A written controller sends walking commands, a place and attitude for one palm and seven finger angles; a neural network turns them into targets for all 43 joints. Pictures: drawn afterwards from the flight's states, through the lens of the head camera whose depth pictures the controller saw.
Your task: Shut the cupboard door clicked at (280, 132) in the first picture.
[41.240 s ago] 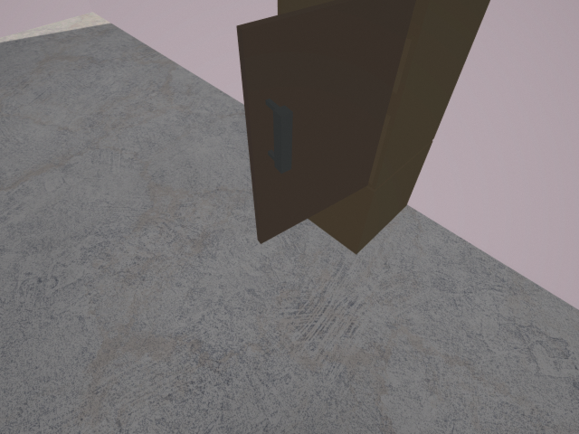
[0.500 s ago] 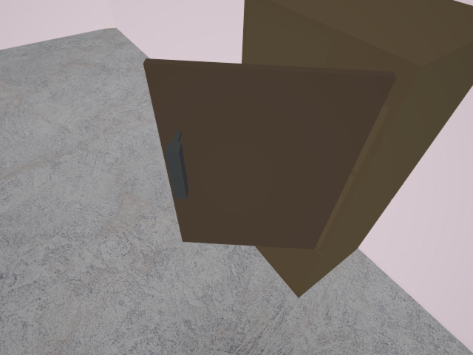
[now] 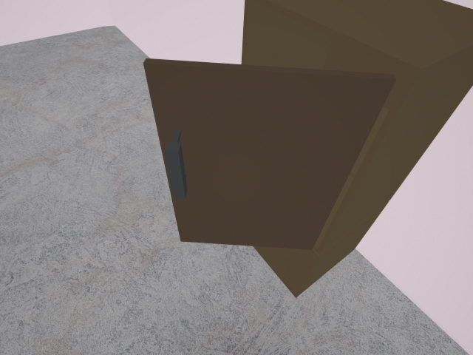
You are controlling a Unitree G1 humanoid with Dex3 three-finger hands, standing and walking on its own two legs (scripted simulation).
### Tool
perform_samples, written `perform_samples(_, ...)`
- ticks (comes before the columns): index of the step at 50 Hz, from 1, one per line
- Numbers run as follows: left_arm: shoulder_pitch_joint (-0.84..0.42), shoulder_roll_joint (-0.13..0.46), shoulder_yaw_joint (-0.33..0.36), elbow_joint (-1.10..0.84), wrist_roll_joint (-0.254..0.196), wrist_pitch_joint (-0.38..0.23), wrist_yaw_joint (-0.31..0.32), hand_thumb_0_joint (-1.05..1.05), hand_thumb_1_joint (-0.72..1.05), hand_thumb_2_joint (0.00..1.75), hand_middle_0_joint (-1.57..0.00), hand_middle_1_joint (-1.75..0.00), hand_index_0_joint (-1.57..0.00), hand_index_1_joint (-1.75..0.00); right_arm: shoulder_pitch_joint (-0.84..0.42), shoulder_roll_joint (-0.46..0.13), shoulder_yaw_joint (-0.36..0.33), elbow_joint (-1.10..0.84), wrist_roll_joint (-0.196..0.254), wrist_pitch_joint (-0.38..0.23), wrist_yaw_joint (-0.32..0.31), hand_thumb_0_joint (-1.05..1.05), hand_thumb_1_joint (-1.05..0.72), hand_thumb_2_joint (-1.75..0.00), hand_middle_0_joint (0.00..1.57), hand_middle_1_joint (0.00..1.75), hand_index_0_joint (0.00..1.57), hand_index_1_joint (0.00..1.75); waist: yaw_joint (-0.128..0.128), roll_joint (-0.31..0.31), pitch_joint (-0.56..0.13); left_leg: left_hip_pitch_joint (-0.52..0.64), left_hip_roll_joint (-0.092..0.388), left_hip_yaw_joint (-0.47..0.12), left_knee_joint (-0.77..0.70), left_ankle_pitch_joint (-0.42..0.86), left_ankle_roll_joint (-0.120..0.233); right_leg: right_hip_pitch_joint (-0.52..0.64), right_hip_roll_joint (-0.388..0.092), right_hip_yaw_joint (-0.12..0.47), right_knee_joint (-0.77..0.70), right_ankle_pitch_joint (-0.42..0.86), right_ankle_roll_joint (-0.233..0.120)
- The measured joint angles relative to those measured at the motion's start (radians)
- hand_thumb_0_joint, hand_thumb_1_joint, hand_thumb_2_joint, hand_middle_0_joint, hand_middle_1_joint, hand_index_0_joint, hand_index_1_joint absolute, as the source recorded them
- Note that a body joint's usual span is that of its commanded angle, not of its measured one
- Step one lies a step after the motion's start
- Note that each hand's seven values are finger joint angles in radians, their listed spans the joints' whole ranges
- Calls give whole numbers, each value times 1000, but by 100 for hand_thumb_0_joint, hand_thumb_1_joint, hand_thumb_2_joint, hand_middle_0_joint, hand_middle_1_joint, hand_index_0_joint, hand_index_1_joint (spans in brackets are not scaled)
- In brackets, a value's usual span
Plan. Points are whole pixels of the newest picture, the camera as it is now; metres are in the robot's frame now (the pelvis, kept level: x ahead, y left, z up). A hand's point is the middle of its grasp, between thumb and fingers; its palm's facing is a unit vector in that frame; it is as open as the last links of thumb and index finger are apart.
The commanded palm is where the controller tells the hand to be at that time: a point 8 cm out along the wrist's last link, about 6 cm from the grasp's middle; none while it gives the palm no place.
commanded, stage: raise the hand and make a fist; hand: left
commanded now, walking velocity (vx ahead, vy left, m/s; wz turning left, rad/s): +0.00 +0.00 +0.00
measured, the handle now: (178, 164) +0.47 +0.16 +0.03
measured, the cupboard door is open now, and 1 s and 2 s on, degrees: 51 51 51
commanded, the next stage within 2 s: bring the fist close to the handle in 1.92 s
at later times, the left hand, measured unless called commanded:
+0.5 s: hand out of the picture +0.13 +0.17 -0.06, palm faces +0.12 -0.99 -0.02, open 5.8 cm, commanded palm +0.12 +0.22 -0.04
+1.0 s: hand (135, 315) +0.18 +0.17 -0.01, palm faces +0.01 -1.00 -0.04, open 3.5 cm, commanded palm +0.15 +0.23 +0.00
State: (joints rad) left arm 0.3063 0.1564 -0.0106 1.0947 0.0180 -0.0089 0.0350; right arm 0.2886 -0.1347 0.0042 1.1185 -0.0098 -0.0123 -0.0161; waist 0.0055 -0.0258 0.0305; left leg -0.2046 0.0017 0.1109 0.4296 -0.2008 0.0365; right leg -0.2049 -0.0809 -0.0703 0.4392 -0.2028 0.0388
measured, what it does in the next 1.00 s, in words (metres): lowers itself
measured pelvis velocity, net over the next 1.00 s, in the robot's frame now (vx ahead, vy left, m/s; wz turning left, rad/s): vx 0.00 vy -0.02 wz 0.06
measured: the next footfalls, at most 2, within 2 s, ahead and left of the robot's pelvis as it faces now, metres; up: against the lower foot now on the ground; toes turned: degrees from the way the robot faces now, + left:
none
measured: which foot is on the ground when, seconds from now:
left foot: down 0.00-1.00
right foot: down 0.00-1.00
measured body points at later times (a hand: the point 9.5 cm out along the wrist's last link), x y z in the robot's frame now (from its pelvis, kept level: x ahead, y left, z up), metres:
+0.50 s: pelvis -0.01 -0.03 -0.10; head +0.04 -0.01 +0.35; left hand +0.12 +0.23 -0.05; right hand +0.25 -0.25 -0.12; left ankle +0.02 +0.09 -0.74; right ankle +0.02 -0.14 -0.74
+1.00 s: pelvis +0.00 -0.02 -0.08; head +0.05 -0.01 +0.37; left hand +0.18 +0.23 -0.01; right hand +0.18 -0.26 -0.15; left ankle +0.02 +0.09 -0.74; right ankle +0.02 -0.14 -0.74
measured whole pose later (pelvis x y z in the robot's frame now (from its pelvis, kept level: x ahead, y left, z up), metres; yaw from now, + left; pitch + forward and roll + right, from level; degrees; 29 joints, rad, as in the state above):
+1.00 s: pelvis +0.00 -0.02 -0.08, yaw +3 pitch +12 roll -2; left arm 0.51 0.25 0.15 -0.16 -0.30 -0.35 -0.30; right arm 0.29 -0.25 -0.02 0.53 0.04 -0.22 -0.07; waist 0.01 0.03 -0.12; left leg -0.82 0.04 0.01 1.10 -0.49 0.01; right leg -0.77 -0.03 -0.08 1.06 -0.50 0.00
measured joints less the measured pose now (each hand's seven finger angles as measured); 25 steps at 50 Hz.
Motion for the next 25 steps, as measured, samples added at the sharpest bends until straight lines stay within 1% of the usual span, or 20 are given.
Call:
perform_samples(1,-1,-2,-4,1,3,-3,7,0,91,90,-20,-30,-20,-30,1,-3,3,-6,0,2,1,1,-92,-90,20,30,19,30,1,7,1,-12,5,-2,16,-5,-1,-5,4,-2,3,0,0)
perform_samples(2,47,-4,36,-167,-24,65,-6,1,91,90,-20,-30,-21,-30,11,-7,12,-46,-1,-11,-13,1,-92,-90,20,30,20,30,-6,5,19,-18,8,-4,37,-13,-1,-9,5,-3,19,-5,-1)
perform_samples(3,110,9,42,-377,-58,100,4,1,92,90,-20,-30,-21,-30,39,-13,19,-96,10,-54,-35,2,-93,-90,20,30,20,30,-5,1,22,-27,8,-3,52,-20,-1,-22,4,-2,43,-16,-12)
perform_samples(4,166,25,35,-559,-92,82,22,2,93,90,-21,-30,-21,-30,67,-22,22,-139,23,-108,-49,2,-93,-90,20,30,20,30,-3,0,12,-38,8,-3,66,-28,-4,-39,4,1,69,-33,-25)
perform_samples(5,198,38,29,-699,-119,52,41,2,93,90,-21,-30,-21,-31,86,-34,23,-172,38,-162,-56,2,-93,-90,20,30,20,30,-8,2,-2,-52,4,-8,82,-35,-5,-54,3,3,94,-49,-31)
perform_samples(6,202,44,26,-800,-140,16,54,2,93,90,-21,-31,-21,-31,93,-48,21,-204,47,-207,-57,2,-93,-90,20,30,20,30,-20,9,-10,-70,0,-20,105,-42,-5,-65,1,0,114,-61,-27)
perform_samples(8,155,40,37,-906,-160,-86,52,2,94,90,-23,-32,-23,-33,81,-79,7,-266,43,-272,-47,2,-93,-90,20,30,20,30,-48,27,-32,-137,-8,-47,170,-62,-6,-116,3,-4,171,-90,-22)
perform_samples(9,120,34,49,-924,-169,-152,33,2,93,90,-23,-33,-23,-34,66,-93,-2,-298,38,-293,-37,2,-93,-90,20,30,20,30,-57,31,-48,-184,-10,-56,210,-74,-8,-160,7,2,211,-104,-25)
perform_samples(10,88,26,63,-931,-182,-225,3,2,93,90,-24,-35,-24,-35,49,-104,-14,-330,31,-308,-25,2,-92,-90,20,30,20,30,-61,33,-65,-235,-10,-59,254,-87,-11,-211,10,8,259,-121,-29)
perform_samples(12,50,12,93,-932,-217,-383,-90,1,93,90,-27,-37,-27,-37,6,-119,-35,-391,17,-320,1,2,-92,-90,20,30,20,30,-56,23,-105,-344,-3,-53,356,-124,-16,-327,14,23,366,-159,-31)
perform_samples(14,41,12,118,-923,-239,-532,-209,1,93,90,-29,-40,-30,-41,-39,-124,-55,-451,11,-316,22,2,-92,-90,20,30,20,30,-47,4,-134,-449,9,-49,469,-171,-16,-437,21,33,481,-202,-32)
perform_samples(15,45,18,127,-922,-246,-579,-263,1,92,90,-31,-42,-31,-42,-59,-126,-65,-482,13,-310,29,2,-91,-90,20,30,20,30,-41,-5,-142,-495,15,-49,523,-194,-15,-484,25,34,535,-224,-32)
perform_samples(16,59,25,134,-927,-254,-599,-307,0,92,90,-33,-44,-33,-44,-77,-129,-73,-514,17,-300,32,2,-91,-90,20,30,20,30,-33,-12,-147,-534,20,-52,570,-209,-21,-523,27,34,584,-246,-32)
perform_samples(17,80,33,139,-938,-265,-594,-341,0,92,90,-34,-46,-35,-46,-93,-132,-79,-543,23,-289,32,1,-91,-90,20,30,20,30,-24,-17,-148,-566,23,-56,612,-220,-25,-553,30,32,626,-266,-37)
perform_samples(19,135,46,144,-968,-289,-545,-376,0,91,90,-38,-49,-38,-49,-118,-137,-84,-593,35,-269,19,1,-91,-90,20,30,19,30,-4,-19,-149,-614,27,-69,682,-265,-29,-595,32,23,688,-300,-43)
perform_samples(21,197,55,147,-1018,-302,-488,-371,1,91,90,-42,-53,-42,-53,-132,-140,-83,-632,39,-260,2,1,-91,-90,20,30,19,30,17,-11,-150,-652,31,-88,730,-292,-35,-620,35,6,724,-324,-49)
perform_samples(22,227,59,147,-1051,-305,-470,-360,1,91,90,-43,-55,-44,-55,-136,-139,-79,-646,38,-258,-6,1,-91,-90,20,30,19,30,28,-4,-149,-666,33,-99,749,-301,-37,-627,38,-4,735,-333,-52)
perform_samples(23,252,63,146,-1086,-305,-462,-349,1,91,90,-45,-57,-46,-57,-140,-137,-74,-655,37,-259,-14,1,-91,-90,20,30,19,30,39,3,-149,-679,35,-110,765,-310,-39,-633,40,-15,744,-341,-54)
perform_samples(25,277,72,143,-1156,-305,-468,-336,2,91,90,-49,-61,-49,-61,-145,-130,-57,-658,31,-263,-28,1,-91,-90,20,30,19,30,59,17,-151,-704,39,-130,792,-323,-41,-645,44,-34,756,-351,-59)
